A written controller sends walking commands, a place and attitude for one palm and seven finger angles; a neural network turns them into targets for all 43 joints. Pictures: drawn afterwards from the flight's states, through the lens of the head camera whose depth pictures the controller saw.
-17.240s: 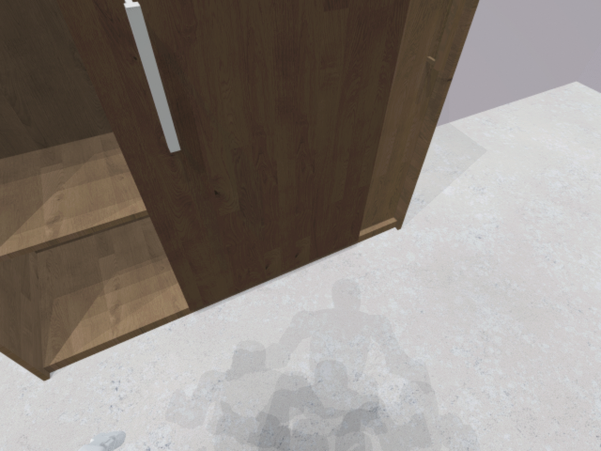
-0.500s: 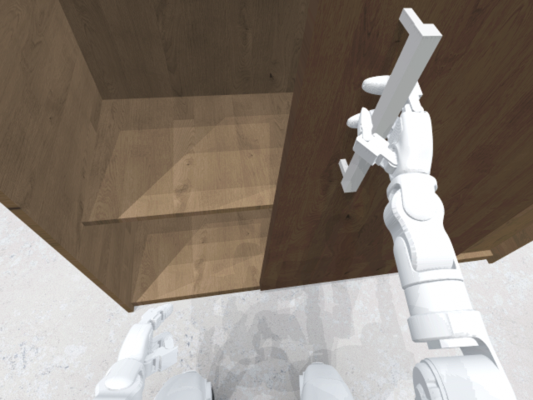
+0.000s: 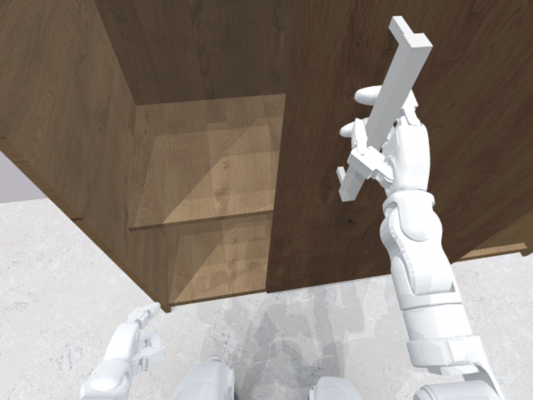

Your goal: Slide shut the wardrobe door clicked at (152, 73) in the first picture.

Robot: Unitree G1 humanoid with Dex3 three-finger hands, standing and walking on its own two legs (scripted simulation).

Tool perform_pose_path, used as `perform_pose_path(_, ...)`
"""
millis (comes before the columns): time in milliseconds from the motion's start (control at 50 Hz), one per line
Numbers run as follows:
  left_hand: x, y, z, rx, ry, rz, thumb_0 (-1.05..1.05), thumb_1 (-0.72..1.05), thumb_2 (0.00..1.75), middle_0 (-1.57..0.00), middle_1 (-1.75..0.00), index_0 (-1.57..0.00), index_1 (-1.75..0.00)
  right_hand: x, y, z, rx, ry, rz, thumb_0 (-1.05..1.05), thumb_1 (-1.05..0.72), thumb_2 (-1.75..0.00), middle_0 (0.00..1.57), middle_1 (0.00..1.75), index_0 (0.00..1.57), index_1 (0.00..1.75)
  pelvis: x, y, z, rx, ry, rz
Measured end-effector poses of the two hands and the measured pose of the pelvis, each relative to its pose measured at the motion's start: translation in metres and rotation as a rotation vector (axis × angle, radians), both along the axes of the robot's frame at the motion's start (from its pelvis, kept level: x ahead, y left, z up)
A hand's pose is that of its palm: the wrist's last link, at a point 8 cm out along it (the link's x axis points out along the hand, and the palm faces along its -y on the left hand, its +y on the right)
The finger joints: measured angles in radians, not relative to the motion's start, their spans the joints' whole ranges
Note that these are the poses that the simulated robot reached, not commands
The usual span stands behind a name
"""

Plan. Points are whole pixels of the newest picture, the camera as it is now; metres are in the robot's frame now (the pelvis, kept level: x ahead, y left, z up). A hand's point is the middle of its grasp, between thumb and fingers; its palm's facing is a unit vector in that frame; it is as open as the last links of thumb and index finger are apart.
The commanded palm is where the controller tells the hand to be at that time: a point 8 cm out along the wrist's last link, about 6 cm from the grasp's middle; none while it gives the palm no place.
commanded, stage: step sideways, sliding the door along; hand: right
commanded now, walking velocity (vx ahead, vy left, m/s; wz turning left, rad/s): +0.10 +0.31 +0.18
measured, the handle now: (367, 128) +0.43 -0.15 +0.14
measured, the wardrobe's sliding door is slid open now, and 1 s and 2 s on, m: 0.35 0.01 0.00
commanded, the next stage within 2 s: stop walking and hold the door there in 1.78 s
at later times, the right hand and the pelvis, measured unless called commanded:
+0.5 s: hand (229, 170) +0.36 +0.04 +0.15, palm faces -0.03 +0.99 -0.11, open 6.2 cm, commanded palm +0.34 +0.04 +0.15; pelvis -0.01 +0.12 -0.01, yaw +3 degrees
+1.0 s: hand (81, 186) +0.34 +0.20 +0.15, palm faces -0.09 +0.99 -0.12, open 6.2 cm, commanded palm +0.33 +0.17 +0.15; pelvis -0.06 +0.25 +0.00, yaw +7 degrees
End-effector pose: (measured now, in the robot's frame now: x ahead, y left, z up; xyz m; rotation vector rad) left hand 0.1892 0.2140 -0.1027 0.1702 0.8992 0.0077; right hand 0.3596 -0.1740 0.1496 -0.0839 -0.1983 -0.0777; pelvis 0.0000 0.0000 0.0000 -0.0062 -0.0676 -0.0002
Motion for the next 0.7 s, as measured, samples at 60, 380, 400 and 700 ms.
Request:
perform_pose_path(60, 0.006, 0.007, -0.001, -0.030, -0.020, -0.028, 0.01, 0.91, 0.90, -0.20, -0.30, -0.20, -0.30, -0.002, 0.017, 0.000, -0.008, -0.005, 0.006, 0.00, -0.78, -0.82, 0.45, 1.40, 0.19, 1.40, 0.001, 0.015, -0.001, 0.020, -0.006, 0.013)
perform_pose_path(380, 0.002, 0.081, 0.007, -0.018, -0.054, 0.027, 0.01, 0.91, 0.90, -0.20, -0.30, -0.20, -0.30, -0.012, 0.116, -0.001, 0.014, -0.011, 0.099, 0.01, -0.78, -0.82, 0.43, 1.40, 0.20, 1.40, -0.006, 0.081, 0.001, 0.012, 0.000, 0.031)
perform_pose_path(400, 0.001, 0.086, 0.007, -0.023, -0.053, 0.023, 0.01, 0.91, 0.90, -0.20, -0.30, -0.20, -0.30, -0.013, 0.122, -0.001, 0.009, -0.010, 0.107, 0.01, -0.78, -0.81, 0.43, 1.40, 0.20, 1.40, -0.007, 0.085, 0.001, 0.018, 0.000, 0.036)
perform_pose_path(700, -0.056, 0.167, -0.002, -0.007, -0.010, 0.178, 0.01, 0.91, 0.90, -0.20, -0.30, -0.20, -0.30, -0.021, 0.223, 0.000, -0.009, -0.017, 0.210, 0.00, -0.74, -0.77, 0.45, 1.40, 0.24, 1.40, -0.025, 0.151, 0.000, -0.034, 0.013, 0.095)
